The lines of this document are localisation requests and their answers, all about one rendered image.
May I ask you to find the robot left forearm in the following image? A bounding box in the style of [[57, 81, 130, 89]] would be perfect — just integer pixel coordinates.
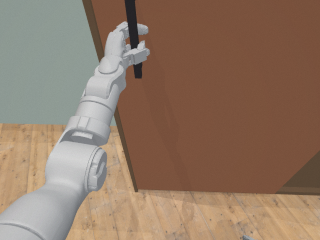
[[45, 55, 127, 180]]

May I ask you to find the wardrobe door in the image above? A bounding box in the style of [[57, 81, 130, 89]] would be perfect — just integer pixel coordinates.
[[91, 0, 320, 194], [283, 151, 320, 188]]

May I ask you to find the handle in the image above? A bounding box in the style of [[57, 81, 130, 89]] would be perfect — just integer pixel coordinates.
[[124, 0, 143, 79]]

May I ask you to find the robot left upper arm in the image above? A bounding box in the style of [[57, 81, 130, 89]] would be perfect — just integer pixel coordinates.
[[0, 140, 107, 240]]

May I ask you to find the left robot hand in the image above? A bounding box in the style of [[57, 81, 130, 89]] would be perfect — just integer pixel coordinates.
[[104, 21, 150, 70]]

